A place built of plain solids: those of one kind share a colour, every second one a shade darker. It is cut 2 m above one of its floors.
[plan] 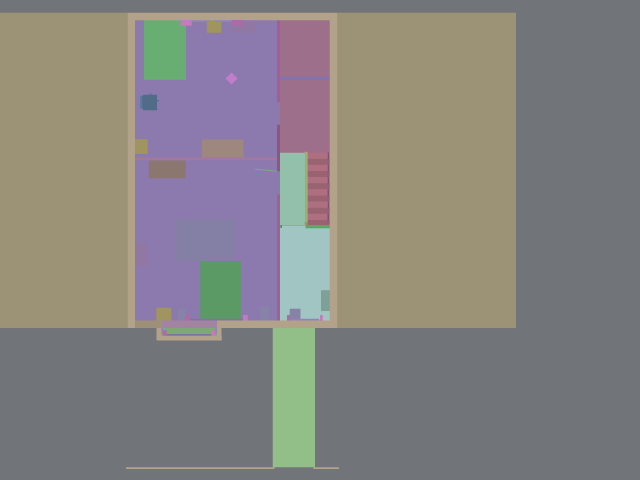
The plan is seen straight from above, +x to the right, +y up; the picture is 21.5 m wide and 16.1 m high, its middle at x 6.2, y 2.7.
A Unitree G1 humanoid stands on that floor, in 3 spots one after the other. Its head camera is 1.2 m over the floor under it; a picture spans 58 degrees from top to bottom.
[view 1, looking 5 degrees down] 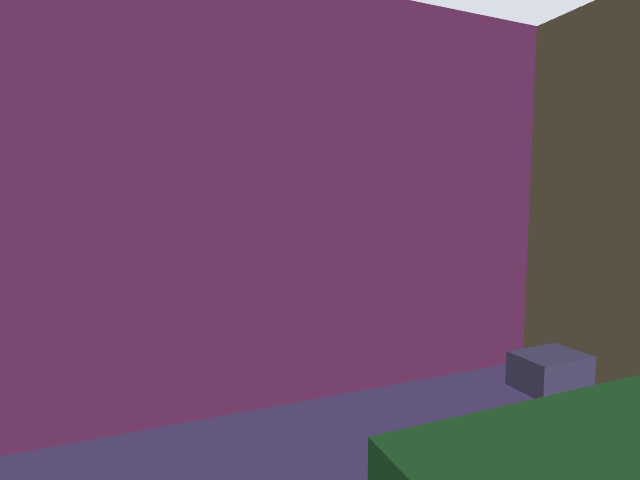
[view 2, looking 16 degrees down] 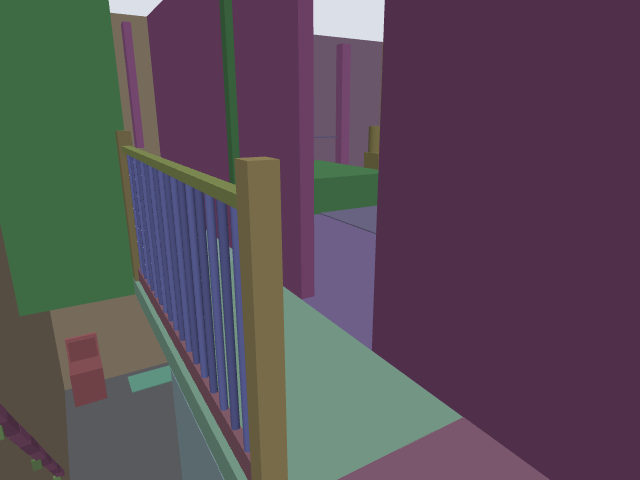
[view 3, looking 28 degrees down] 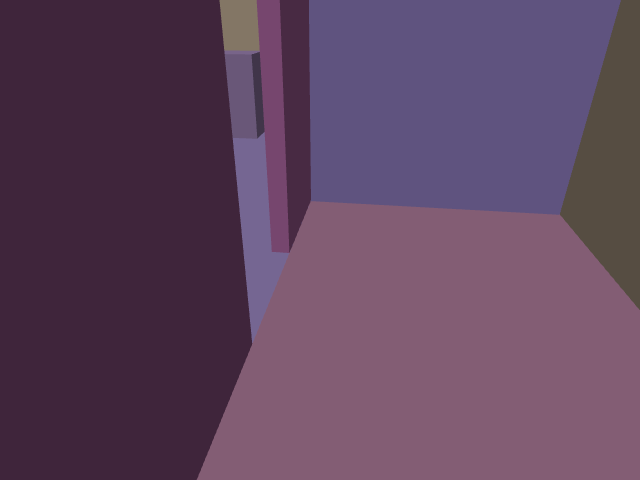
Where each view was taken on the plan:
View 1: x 2.35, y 2.65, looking -22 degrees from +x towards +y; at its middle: landing_wall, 2.61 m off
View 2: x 6.15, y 6.63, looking -121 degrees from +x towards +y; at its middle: upper_floor_rooms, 4.36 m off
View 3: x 5.32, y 5.26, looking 98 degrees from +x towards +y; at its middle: upper_floor_back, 2.55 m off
